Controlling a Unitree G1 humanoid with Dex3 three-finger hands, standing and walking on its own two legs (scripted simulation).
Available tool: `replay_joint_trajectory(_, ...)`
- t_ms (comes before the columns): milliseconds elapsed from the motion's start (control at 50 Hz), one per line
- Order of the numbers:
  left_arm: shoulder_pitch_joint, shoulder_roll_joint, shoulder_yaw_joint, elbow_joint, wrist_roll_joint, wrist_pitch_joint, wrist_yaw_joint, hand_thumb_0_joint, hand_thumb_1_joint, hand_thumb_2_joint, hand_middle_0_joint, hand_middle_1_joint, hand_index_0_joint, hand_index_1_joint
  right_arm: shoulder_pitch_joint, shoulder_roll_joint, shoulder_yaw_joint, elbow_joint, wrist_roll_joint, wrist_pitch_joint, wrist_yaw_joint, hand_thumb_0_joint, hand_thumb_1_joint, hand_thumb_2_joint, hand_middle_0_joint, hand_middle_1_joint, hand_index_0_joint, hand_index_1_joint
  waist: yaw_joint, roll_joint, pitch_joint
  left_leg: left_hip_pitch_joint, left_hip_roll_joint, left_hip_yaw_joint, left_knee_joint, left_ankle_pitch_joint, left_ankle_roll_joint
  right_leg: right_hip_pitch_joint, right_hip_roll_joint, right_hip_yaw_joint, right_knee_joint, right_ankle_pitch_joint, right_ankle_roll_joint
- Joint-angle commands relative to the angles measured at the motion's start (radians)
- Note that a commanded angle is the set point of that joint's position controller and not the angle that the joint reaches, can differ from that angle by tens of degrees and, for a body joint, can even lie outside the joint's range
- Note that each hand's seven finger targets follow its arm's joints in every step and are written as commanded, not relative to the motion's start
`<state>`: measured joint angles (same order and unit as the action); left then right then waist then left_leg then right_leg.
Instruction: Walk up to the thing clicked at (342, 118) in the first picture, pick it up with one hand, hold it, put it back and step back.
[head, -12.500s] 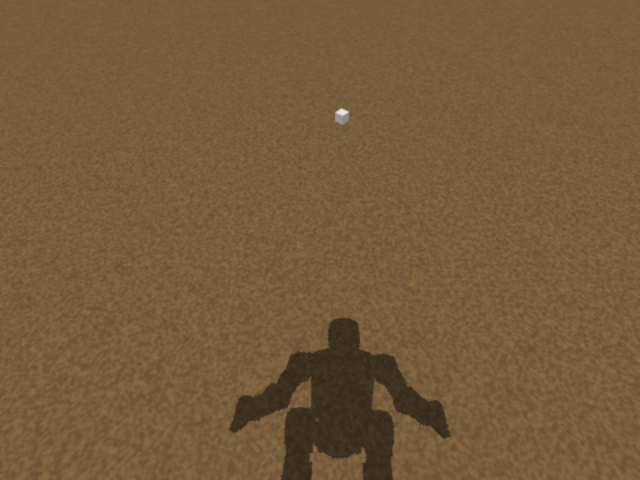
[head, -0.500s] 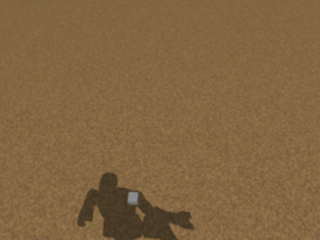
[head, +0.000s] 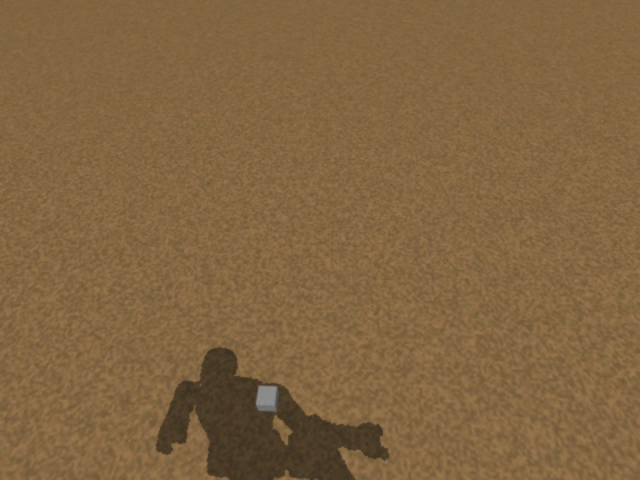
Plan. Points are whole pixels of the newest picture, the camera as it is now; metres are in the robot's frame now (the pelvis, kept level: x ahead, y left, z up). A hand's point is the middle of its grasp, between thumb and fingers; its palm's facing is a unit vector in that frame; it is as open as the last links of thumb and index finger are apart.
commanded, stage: stand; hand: left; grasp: from above
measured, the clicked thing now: (267, 398) +0.45 +0.21 -0.75
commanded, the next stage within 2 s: rise first in 0.56 s
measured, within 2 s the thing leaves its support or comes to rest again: neither
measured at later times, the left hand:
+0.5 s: hand out of the picture +0.06 +0.25 -0.16, palm faces -0.04 -0.94 -0.34, open 7.4 cm
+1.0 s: hand out of the picture +0.15 +0.25 -0.17, palm faces -0.07 -0.93 -0.36, open 10.6 cm
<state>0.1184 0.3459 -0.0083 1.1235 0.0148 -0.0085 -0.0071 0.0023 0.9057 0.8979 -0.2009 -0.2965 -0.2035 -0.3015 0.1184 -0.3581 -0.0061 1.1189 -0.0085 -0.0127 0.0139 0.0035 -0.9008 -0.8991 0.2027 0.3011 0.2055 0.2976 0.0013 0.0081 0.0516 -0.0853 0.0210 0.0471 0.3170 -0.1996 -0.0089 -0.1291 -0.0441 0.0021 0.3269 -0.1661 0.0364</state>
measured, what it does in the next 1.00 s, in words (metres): stands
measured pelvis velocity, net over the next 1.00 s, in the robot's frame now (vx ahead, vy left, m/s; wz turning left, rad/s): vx -0.01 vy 0.00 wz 0.01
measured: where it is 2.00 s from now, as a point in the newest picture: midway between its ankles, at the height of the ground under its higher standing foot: outside the picture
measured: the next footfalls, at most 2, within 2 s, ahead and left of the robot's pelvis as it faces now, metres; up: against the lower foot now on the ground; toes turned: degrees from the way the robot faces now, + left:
none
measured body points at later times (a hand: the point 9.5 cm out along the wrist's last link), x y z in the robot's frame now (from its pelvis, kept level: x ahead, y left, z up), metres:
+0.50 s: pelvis +0.00 +0.00 +0.00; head +0.01 +0.00 +0.45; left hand +0.06 +0.30 -0.13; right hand +0.07 -0.30 -0.14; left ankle -0.02 +0.12 -0.75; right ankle +0.01 -0.14 -0.75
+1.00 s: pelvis -0.01 +0.00 -0.03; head +0.05 +0.01 +0.42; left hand +0.15 +0.30 -0.15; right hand +0.09 -0.26 -0.15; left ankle -0.02 +0.12 -0.75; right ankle +0.01 -0.14 -0.75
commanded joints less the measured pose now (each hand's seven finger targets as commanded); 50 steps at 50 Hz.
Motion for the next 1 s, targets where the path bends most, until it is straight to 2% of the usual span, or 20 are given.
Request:
replay_joint_trajectory(0, -0.025, 0.218, 0.043, -0.057, -0.005, -0.022, 0.018, 0.000, 0.899, 0.900, -0.200, -0.300, -0.200, -0.300, -0.027, -0.206, -0.041, -0.055, -0.001, -0.017, -0.018, 0.000, -0.900, -0.900, 0.200, 0.300, 0.200, 0.300, -0.002, -0.019, -0.075, 0.004, 0.121, -0.096, -0.052, 0.153, 0.026, 0.022, -0.093, 0.067, -0.040, 0.156, -0.047)
replay_joint_trajectory(120, -0.025, 0.219, 0.045, -0.059, -0.002, -0.023, 0.018, 0.000, 0.899, 0.900, -0.200, -0.300, -0.200, -0.300, -0.028, -0.208, -0.041, -0.061, -0.001, -0.016, -0.016, 0.000, -0.900, -0.900, 0.200, 0.300, 0.200, 0.300, -0.003, -0.008, -0.078, -0.001, 0.121, -0.091, -0.048, 0.139, 0.031, 0.033, -0.097, 0.073, -0.042, 0.182, -0.049)
replay_joint_trajectory(240, -0.031, 0.219, 0.046, -0.058, -0.004, -0.021, 0.017, 0.000, 0.899, 0.900, -0.200, -0.300, -0.200, -0.300, -0.027, -0.206, -0.041, -0.059, -0.003, -0.015, -0.017, 0.000, -0.900, -0.900, 0.200, 0.300, 0.200, 0.300, -0.002, -0.013, -0.062, -0.020, 0.119, -0.096, -0.062, 0.103, 0.026, 0.024, -0.092, 0.072, -0.048, 0.121, -0.049)
replay_joint_trajectory(380, -0.019, 0.215, 0.043, -0.055, -0.002, -0.023, 0.014, 0.000, 0.899, 0.900, -0.200, -0.300, -0.200, -0.300, -0.032, -0.211, -0.040, -0.058, -0.002, -0.017, -0.015, 0.000, -0.900, -0.900, 0.200, 0.300, 0.200, 0.300, 0.002, -0.007, -0.069, -0.015, 0.119, -0.098, -0.056, 0.085, 0.028, 0.021, -0.094, 0.073, -0.054, 0.121, -0.047)
replay_joint_trajectory(620, -0.028, 0.217, 0.044, -0.056, -0.003, -0.022, 0.017, 0.000, 0.899, 0.900, -0.200, -0.300, -0.200, -0.300, -0.024, -0.206, -0.042, -0.057, -0.002, -0.017, -0.017, 0.000, -0.900, -0.900, 0.200, 0.300, 0.200, 0.300, -0.004, -0.018, -0.082, -0.004, 0.118, -0.094, -0.047, 0.146, 0.026, 0.035, -0.097, 0.069, -0.042, 0.172, -0.049)
replay_joint_trajectory(640, -0.024, 0.218, 0.045, -0.058, -0.002, -0.021, 0.017, 0.000, 0.819, 0.980, -0.148, -0.380, -0.157, -0.380, -0.023, -0.206, -0.041, -0.056, -0.002, -0.016, -0.018, 0.000, -0.904, -0.913, 0.201, 0.303, 0.201, 0.303, -0.001, -0.013, -0.081, -0.003, 0.118, -0.094, -0.046, 0.145, 0.027, 0.032, -0.096, 0.068, -0.043, 0.175, -0.050)
replay_joint_trajectory(660, -0.375, 0.037, 0.046, -0.409, -0.058, -0.112, 0.034, 0.000, 0.765, 0.900, -0.226, -0.460, -0.209, -0.460, -0.018, -0.032, 0.015, -0.332, 0.068, -0.067, -0.040, 0.000, -0.903, -0.899, 0.200, 0.300, 0.200, 0.300, -0.120, -0.024, 0.030, -0.151, -0.014, 0.007, 0.021, -0.005, 0.020, -0.204, 0.047, -0.028, 0.018, 0.030, -0.035)
replay_joint_trajectory(680, -0.500, 0.101, 0.071, -0.331, -0.054, -0.106, 0.042, 0.000, 0.685, 0.863, -0.229, -0.502, -0.200, -0.531, 0.035, -0.069, 0.003, -0.277, 0.067, -0.068, -0.052, 0.000, -0.868, -0.892, 0.200, 0.300, 0.200, 0.300, -0.086, -0.028, -0.031, -0.141, -0.017, 0.003, 0.043, -0.019, 0.021, -0.160, 0.042, -0.035, 0.032, -0.002, -0.036)
replay_joint_trajectory(700, -0.322, 0.134, 0.095, -0.134, -0.042, -0.063, 0.044, 0.000, 0.605, 0.861, -0.219, -0.545, -0.193, -0.570, 0.059, -0.088, -0.008, -0.265, 0.067, -0.059, -0.057, 0.000, -0.862, -0.892, 0.200, 0.300, 0.200, 0.300, -0.079, -0.057, -0.010, -0.175, -0.027, 0.005, 0.061, -0.052, 0.025, -0.170, 0.047, -0.046, 0.035, -0.056, -0.043)
replay_joint_trajectory(720, -0.246, 0.159, 0.121, -0.078, -0.029, -0.045, 0.033, 0.000, 0.525, 0.894, -0.206, -0.616, -0.178, -0.644, 0.074, -0.097, -0.024, -0.295, 0.065, -0.050, -0.057, 0.000, -0.874, -0.896, 0.200, 0.300, 0.200, 0.300, -0.042, -0.067, -0.022, -0.211, -0.022, 0.008, 0.098, -0.027, 0.021, -0.182, 0.050, -0.049, 0.062, -0.049, -0.044)
replay_joint_trajectory(740, -0.298, 0.218, 0.148, -0.108, -0.005, -0.042, 0.027, 0.000, 0.445, 0.892, -0.203, -0.676, -0.185, -0.694, 0.081, -0.102, -0.040, -0.317, 0.054, -0.051, -0.063, 0.000, -0.927, -0.909, 0.200, 0.300, 0.200, 0.300, -0.040, -0.071, -0.098, -0.216, -0.025, 0.006, 0.131, -0.005, 0.023, -0.170, 0.045, -0.046, 0.092, -0.031, -0.043)
replay_joint_trajectory(760, -0.313, 0.275, 0.185, -0.142, 0.011, -0.050, 0.021, 0.000, 0.365, 0.901, -0.218, -0.736, -0.196, -0.757, 0.112, -0.100, -0.055, -0.318, 0.050, -0.058, -0.070, 0.000, -0.933, -0.912, 0.200, 0.300, 0.200, 0.300, -0.024, -0.027, -0.178, -0.217, -0.029, 0.003, 0.161, 0.034, 0.020, -0.164, 0.041, -0.036, 0.128, 0.023, -0.043)
replay_joint_trajectory(780, -0.242, 0.284, 0.215, -0.137, 0.038, -0.047, 0.007, 0.000, 0.285, 0.880, -0.196, -0.792, -0.191, -0.795, 0.118, -0.093, -0.068, -0.345, 0.037, -0.064, -0.063, 0.000, -0.918, -0.908, 0.200, 0.300, 0.200, 0.300, -0.014, 0.020, -0.244, -0.238, -0.035, 0.002, 0.199, 0.073, 0.015, -0.150, 0.033, -0.033, 0.175, 0.067, -0.045)
replay_joint_trajectory(800, -0.122, 0.235, 0.205, -0.060, 0.063, -0.028, -0.009, 0.000, 0.205, 0.870, -0.184, -0.859, -0.197, -0.846, 0.152, -0.089, -0.076, -0.345, 0.028, -0.066, -0.057, 0.000, -0.942, -0.914, 0.200, 0.300, 0.200, 0.300, -0.013, -0.006, -0.256, -0.269, -0.036, -0.006, 0.236, 0.108, 0.013, -0.169, 0.037, -0.036, 0.212, 0.101, -0.046)
replay_joint_trajectory(820, -0.065, 0.227, 0.214, -0.072, 0.087, -0.018, -0.020, 0.000, 0.125, 0.874, -0.182, -0.883, -0.192, -0.872, 0.150, -0.084, -0.084, -0.366, 0.021, -0.068, -0.051, 0.000, -0.937, -0.913, 0.200, 0.300, 0.200, 0.300, 0.023, 0.003, -0.294, -0.289, -0.038, -0.008, 0.261, 0.137, 0.008, -0.156, 0.036, -0.038, 0.239, 0.119, -0.049)
replay_joint_trajectory(840, -0.059, 0.235, 0.221, -0.153, 0.100, -0.008, -0.026, 0.000, 0.045, 0.893, -0.193, -0.877, -0.188, -0.881, 0.141, -0.080, -0.091, -0.405, 0.024, -0.070, -0.051, 0.000, -0.929, -0.913, 0.200, 0.300, 0.200, 0.300, 0.036, 0.053, -0.365, -0.256, -0.044, -0.003, 0.263, 0.164, 0.002, -0.125, 0.035, -0.034, 0.245, 0.138, -0.053)
replay_joint_trajectory(860, -0.060, 0.234, 0.218, -0.198, 0.106, 0.010, -0.026, 0.000, -0.033, 0.865, -0.219, -0.887, -0.216, -0.889, 0.132, -0.077, -0.094, -0.431, 0.030, -0.071, -0.052, 0.000, -0.924, -0.911, 0.200, 0.300, 0.200, 0.300, 0.041, 0.065, -0.366, -0.245, -0.045, -0.007, 0.247, 0.170, -0.005, -0.123, 0.038, -0.036, 0.238, 0.127, -0.055)
replay_joint_trajectory(900, -0.064, 0.178, 0.180, -0.222, 0.118, 0.064, -0.023, 0.000, -0.193, 0.867, -0.225, -0.883, -0.211, -0.897, 0.106, -0.068, -0.085, -0.468, 0.033, -0.069, -0.050, 0.000, -0.928, -0.912, 0.200, 0.300, 0.200, 0.300, 0.025, 0.067, -0.284, -0.298, -0.033, -0.015, 0.250, 0.150, -0.013, -0.185, 0.045, -0.045, 0.240, 0.082, -0.058)
replay_joint_trajectory(920, -0.101, 0.169, 0.168, -0.257, 0.129, 0.090, -0.022, 0.000, -0.273, 0.866, -0.244, -0.857, -0.219, -0.883, 0.089, -0.071, -0.084, -0.492, 0.036, -0.069, -0.048, 0.000, -0.928, -0.912, 0.200, 0.300, 0.200, 0.300, 0.013, 0.047, -0.284, -0.302, -0.022, -0.029, 0.258, 0.157, -0.014, -0.207, 0.050, -0.054, 0.252, 0.074, -0.061)
replay_joint_trajectory(980, -0.111, 0.155, 0.154, -0.290, 0.146, 0.149, -0.015, 0.000, -0.443, 0.850, -0.274, -0.834, -0.236, -0.873, 0.073, -0.061, -0.080, -0.545, 0.038, -0.077, -0.041, 0.000, -0.943, -0.917, 0.201, 0.300, 0.200, 0.300, 0.000, 0.004, -0.232, -0.393, -0.020, -0.032, 0.308, 0.017, -0.001, -0.297, 0.054, -0.059, 0.282, -0.047, -0.054)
